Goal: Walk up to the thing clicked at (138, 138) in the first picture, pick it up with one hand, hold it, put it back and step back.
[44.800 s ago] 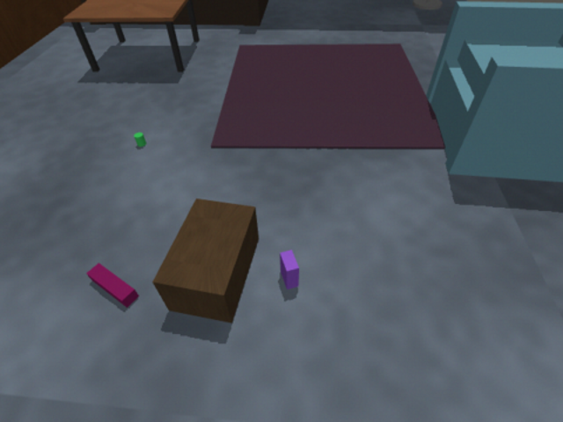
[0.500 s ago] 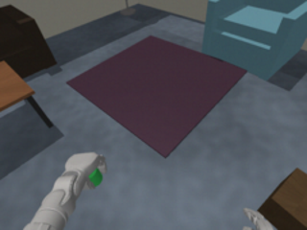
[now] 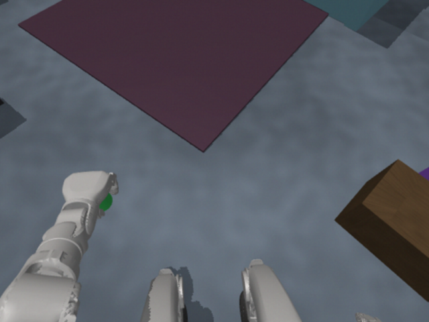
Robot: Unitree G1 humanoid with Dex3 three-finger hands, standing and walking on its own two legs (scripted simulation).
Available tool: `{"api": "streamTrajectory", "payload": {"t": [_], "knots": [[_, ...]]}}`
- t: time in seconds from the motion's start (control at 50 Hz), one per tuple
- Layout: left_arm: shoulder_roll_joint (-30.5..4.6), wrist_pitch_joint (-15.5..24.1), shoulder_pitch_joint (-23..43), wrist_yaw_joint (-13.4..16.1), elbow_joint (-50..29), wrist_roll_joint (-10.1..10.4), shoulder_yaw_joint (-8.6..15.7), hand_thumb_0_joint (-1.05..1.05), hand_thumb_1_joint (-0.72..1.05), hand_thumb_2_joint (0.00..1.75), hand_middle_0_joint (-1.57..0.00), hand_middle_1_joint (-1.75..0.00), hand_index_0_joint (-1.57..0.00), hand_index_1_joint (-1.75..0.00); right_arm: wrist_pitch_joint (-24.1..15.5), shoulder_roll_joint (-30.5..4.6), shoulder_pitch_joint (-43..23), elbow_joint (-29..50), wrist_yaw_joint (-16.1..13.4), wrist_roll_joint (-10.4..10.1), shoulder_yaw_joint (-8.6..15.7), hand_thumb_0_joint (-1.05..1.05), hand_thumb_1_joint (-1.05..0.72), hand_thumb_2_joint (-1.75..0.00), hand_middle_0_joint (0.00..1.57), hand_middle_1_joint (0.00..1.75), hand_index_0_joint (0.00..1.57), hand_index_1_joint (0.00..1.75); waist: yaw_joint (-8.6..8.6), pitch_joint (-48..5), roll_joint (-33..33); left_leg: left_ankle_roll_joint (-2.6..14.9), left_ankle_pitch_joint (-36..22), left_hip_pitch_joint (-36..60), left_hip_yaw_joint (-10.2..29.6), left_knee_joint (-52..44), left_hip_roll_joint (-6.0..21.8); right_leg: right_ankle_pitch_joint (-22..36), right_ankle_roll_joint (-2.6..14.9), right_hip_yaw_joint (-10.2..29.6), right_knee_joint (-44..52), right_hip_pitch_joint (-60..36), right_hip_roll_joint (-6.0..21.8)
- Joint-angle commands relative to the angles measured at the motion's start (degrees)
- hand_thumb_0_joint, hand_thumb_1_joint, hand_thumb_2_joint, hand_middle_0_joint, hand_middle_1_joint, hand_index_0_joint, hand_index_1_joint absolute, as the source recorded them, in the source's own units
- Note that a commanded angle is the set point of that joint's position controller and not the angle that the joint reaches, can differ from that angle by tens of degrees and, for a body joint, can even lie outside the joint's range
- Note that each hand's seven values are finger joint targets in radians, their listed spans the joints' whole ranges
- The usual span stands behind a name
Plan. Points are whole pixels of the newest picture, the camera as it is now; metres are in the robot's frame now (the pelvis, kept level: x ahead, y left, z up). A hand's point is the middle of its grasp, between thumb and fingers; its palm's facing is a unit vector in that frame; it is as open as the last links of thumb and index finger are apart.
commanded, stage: crouch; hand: left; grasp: from above
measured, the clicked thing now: (97, 197) +0.41 +0.25 -0.13
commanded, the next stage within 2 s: lower in 1.36 s
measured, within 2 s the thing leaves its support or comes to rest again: neither
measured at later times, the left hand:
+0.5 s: hand (111, 216) +0.43 +0.28 -0.32, palm faces -0.47 +0.00 -0.89, open 7.0 cm
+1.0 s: hand (116, 218) +0.45 +0.29 -0.41, palm faces -0.48 -0.02 -0.88, open 6.9 cm
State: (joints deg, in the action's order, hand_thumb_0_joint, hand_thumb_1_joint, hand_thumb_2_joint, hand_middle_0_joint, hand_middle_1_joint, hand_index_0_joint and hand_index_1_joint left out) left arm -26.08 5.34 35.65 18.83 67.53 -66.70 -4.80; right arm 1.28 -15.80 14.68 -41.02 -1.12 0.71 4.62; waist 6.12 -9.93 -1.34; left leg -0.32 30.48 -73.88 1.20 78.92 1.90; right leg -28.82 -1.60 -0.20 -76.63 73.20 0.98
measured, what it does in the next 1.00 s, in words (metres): lowers itself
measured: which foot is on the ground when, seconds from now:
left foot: down 0.00-1.00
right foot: down 0.00-1.00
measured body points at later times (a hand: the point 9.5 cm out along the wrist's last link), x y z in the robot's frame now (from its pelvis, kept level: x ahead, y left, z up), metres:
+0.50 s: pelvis -0.02 +0.01 -0.17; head +0.21 +0.05 +0.21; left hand +0.45 +0.28 -0.27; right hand +0.04 -0.27 -0.29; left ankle +0.05 +0.12 -0.60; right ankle +0.06 -0.14 -0.60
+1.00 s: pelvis -0.03 +0.01 -0.25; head +0.22 +0.06 +0.12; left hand +0.47 +0.29 -0.36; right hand +0.00 -0.28 -0.36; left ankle +0.05 +0.12 -0.60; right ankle +0.06 -0.14 -0.60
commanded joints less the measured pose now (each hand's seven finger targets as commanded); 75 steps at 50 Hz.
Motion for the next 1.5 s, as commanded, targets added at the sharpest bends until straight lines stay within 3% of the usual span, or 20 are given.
{"api": "streamTrajectory", "payload": {"t": [0.0,0.08,0.1,0.2,0.22,0.26,0.3,0.36,0.46,0.8,0.84,0.94,0.98,1.08,1.12,1.18,1.3,1.34,1.46,1.48], "knots": [[-17.2,-1.1,21.1,3.0,-8.5,0.1,6.4,0.00,0.56,0.39,-0.71,-0.86,-0.88,-0.68,-2.3,-8.9,5.0,4.0,-0.8,0.8,3.2,0.00,-0.90,-0.90,0.20,0.30,0.20,0.30,0.10,-30.4,-5.6,0.61,-7.1,8.6,-0.7,-3.0,-2.2,6.2,3.79,-1.6,1.5,-6.4,-2.0],[-18.3,-0.4,23.4,1.6,-6.9,0.1,7.0,0.00,0.54,0.40,-0.68,-0.87,-0.86,-0.69,-3.0,-9.2,5.3,3.3,-0.4,1.4,3.1,0.00,-0.90,-0.90,0.20,0.30,0.20,0.30,1.47,-31.4,-5.0,1.02,-3.0,1.9,0.2,2.6,-2.2,2.6,3.81,-2.1,-3.7,0.6,-2.0],[-19.8,0.0,24.1,1.4,-8.0,0.3,7.8,0.00,0.55,0.39,-0.68,-0.88,-0.86,-0.69,-3.2,-9.0,5.4,3.4,-0.2,1.4,3.2,0.00,-0.90,-0.90,0.20,0.30,0.20,0.30,0.78,-32.3,-5.6,0.93,-1.5,1.6,0.3,3.5,-2.2,0.8,3.95,-2.2,-4.8,2.0,-2.0],[-20.2,2.4,25.9,0.0,-4.8,-0.7,7.9,0.00,0.59,0.40,-0.71,-0.87,-0.89,-0.69,-3.9,-9.8,6.2,2.6,1.1,1.9,2.5,0.00,-0.90,-0.90,0.20,0.30,0.20,0.30,3.12,-32.5,-6.3,0.92,0.1,-3.2,2.3,9.6,-2.2,-0.6,4.04,-3.5,-11.5,11.8,-1.8],[-22.3,3.2,28.5,0.1,-7.4,-0.8,9.0,0.00,0.58,0.40,-0.70,-0.88,-0.88,-0.69,-4.1,-10.2,6.6,2.4,1.4,2.0,2.4,0.00,-0.90,-0.90,0.20,0.30,0.20,0.30,3.34,-34.2,-7.2,0.86,0.8,-4.2,2.8,10.7,-2.3,-0.9,3.93,-3.8,-12.9,13.0,-1.6],[-23.8,4.0,27.0,0.3,-5.5,-1.5,10.2,0.00,0.60,0.40,-0.71,-0.88,-0.90,-0.69,-4.4,-10.5,6.6,2.0,1.9,2.4,2.0,0.00,-0.90,-0.90,0.20,0.30,0.20,0.30,2.49,-35.6,-8.7,0.57,-0.9,-4.0,3.5,12.7,-2.3,-0.2,4.02,-4.2,-15.9,16.1,-1.4],[-24.2,5.1,30.8,0.6,-7.9,-2.4,10.0,0.00,0.61,0.42,-0.73,-0.88,-0.90,-0.69,-4.5,-10.8,7.0,1.3,2.5,2.8,1.9,0.00,-0.90,-0.90,0.20,0.30,0.20,0.30,3.31,-38.0,-12.1,0.40,-2.7,-3.7,3.6,14.9,-2.2,0.9,4.15,-4.4,-18.1,18.7,-1.4],[-24.8,5.2,30.7,1.2,-5.6,-3.0,10.5,0.00,0.61,0.41,-0.73,-0.86,-0.91,-0.68,-4.6,-11.2,7.5,0.6,3.3,3.3,1.6,0.00,-0.90,-0.90,0.20,0.30,0.20,0.30,3.99,-37.1,-12.5,0.43,-4.0,-5.1,3.8,18.0,-2.1,1.6,4.00,-4.7,-20.7,22.1,-1.2],[-27.1,5.5,33.7,1.6,-7.8,-3.5,11.8,0.00,0.59,0.37,-0.73,-0.81,-0.90,-0.64,-4.6,-12.1,8.3,0.1,5.0,4.2,1.7,0.00,-0.90,-0.90,0.20,0.30,0.20,0.30,4.38,-41.6,-15.2,0.30,-10.8,-3.8,3.8,23.0,-1.8,5.7,3.93,-5.3,-25.3,24.2,-1.0],[-33.6,7.5,36.2,0.4,-0.9,-5.1,14.1,0.00,0.77,0.44,-0.90,-0.81,-1.05,-0.65,-3.2,-13.2,7.8,0.5,7.8,5.4,0.3,0.00,-0.91,-0.90,0.20,0.30,0.20,0.30,5.30,-37.3,-14.7,1.32,-6.0,-17.4,1.3,33.7,-2.2,4.3,3.61,-6.0,-33.9,28.3,-1.9],[-33.3,8.1,38.6,0.2,-0.3,-5.2,13.0,0.00,0.78,0.44,-0.91,-0.80,-1.06,-0.65,-3.0,-13.3,7.3,0.5,7.9,5.4,0.0,0.00,-0.91,-0.90,0.20,0.30,0.20,0.30,6.65,-35.0,-15.6,1.15,-3.5,-19.3,1.8,34.1,-2.1,2.5,3.80,-6.3,-34.9,30.6,-2.0],[-35.3,8.9,38.9,0.6,3.0,-6.1,13.5,0.00,0.76,0.44,-0.90,-0.78,-1.05,-0.63,-2.8,-13.9,6.8,0.3,8.0,5.7,-0.9,0.00,-0.90,-0.90,0.20,0.30,0.20,0.30,6.29,-34.0,-16.2,1.03,-1.8,-20.7,2.4,35.5,-2.3,1.2,3.96,-6.9,-37.3,33.7,-1.9],[-35.5,9.2,39.8,0.7,3.3,-6.2,13.4,0.00,0.77,0.47,-0.92,-0.79,-1.06,-0.65,-2.8,-14.1,7.5,0.4,8.2,6.0,-1.5,0.00,-0.90,-0.90,0.20,0.30,0.20,0.30,7.33,-34.0,-15.8,1.15,-2.5,-21.6,2.2,36.9,-2.3,2.1,3.69,-7.2,-37.8,33.0,-2.0],[-39.5,9.6,40.0,1.6,5.6,-6.9,15.0,0.00,0.80,0.45,-0.94,-0.78,-1.08,-0.63,-2.7,-14.5,7.0,0.2,8.2,6.4,-2.6,0.00,-0.90,-0.90,0.20,0.30,0.20,0.30,6.82,-32.8,-16.0,1.31,-0.4,-24.4,1.7,38.3,-2.6,0.4,3.69,-7.4,-38.8,33.7,-2.2],[-37.8,9.7,41.4,1.4,6.0,-6.9,13.7,0.00,0.81,0.46,-0.94,-0.80,-1.08,-0.65,-2.8,-14.6,6.9,0.3,8.2,6.6,-3.0,0.00,-0.90,-0.90,0.20,0.30,0.20,0.30,8.29,-31.6,-17.1,1.10,0.1,-23.7,2.5,38.7,-2.3,0.1,3.73,-7.9,-39.9,36.3,-2.1],[-40.2,10.0,41.8,1.6,5.2,-7.5,14.6,0.00,0.82,0.45,-0.96,-0.77,-1.10,-0.63,-2.7,-15.1,7.3,0.2,8.3,6.5,-3.1,0.00,-0.91,-0.90,0.20,0.30,0.20,0.30,7.47,-33.3,-18.6,0.98,-0.9,-23.1,2.5,39.5,-2.2,1.1,3.78,-8.1,-40.8,36.1,-2.2],[-40.2,9.9,39.5,1.5,8.2,-7.3,14.4,0.00,0.83,0.48,-1.00,-0.75,-1.12,-0.63,-2.6,-15.2,7.5,0.4,8.6,6.9,-4.4,0.00,-0.91,-0.90,0.20,0.30,0.20,0.30,8.36,-30.5,-17.0,1.31,-1.0,-26.6,2.2,41.3,-2.3,1.5,3.43,-8.5,-41.5,35.5,-2.4],[-41.8,10.2,43.4,1.5,5.1,-7.4,14.7,0.00,0.82,0.50,-1.01,-0.73,-1.11,-0.62,-2.6,-15.7,7.0,0.4,8.4,6.8,-4.1,0.00,-0.91,-0.90,0.20,0.30,0.20,0.30,8.36,-32.4,-18.9,1.21,-1.1,-25.5,2.6,41.6,-2.1,1.7,3.65,-8.7,-42.0,36.5,-2.5],[-41.4,10.2,40.6,1.1,6.2,-7.3,14.5,0.00,0.78,0.48,-1.00,-0.73,-1.11,-0.63,-2.2,-15.7,7.2,0.7,8.7,6.9,-4.4,0.00,-0.91,-0.90,0.20,0.30,0.20,0.30,8.19,-31.1,-18.9,1.14,-1.4,-26.0,2.5,42.2,-2.2,1.9,3.59,-8.8,-42.4,36.8,-2.5],[-41.2,10.3,40.5,1.0,6.8,-7.3,14.4,0.00,0.78,0.49,-1.00,-0.74,-1.10,-0.64,-2.1,-15.8,7.4,0.8,8.8,7.0,-4.6,0.00,-0.91,-0.90,0.20,0.30,0.20,0.30,8.91,-30.2,-18.9,1.05,-1.5,-26.6,2.8,42.3,-2.2,2.0,3.55,-9.1,-42.8,37.1,-2.5]]}}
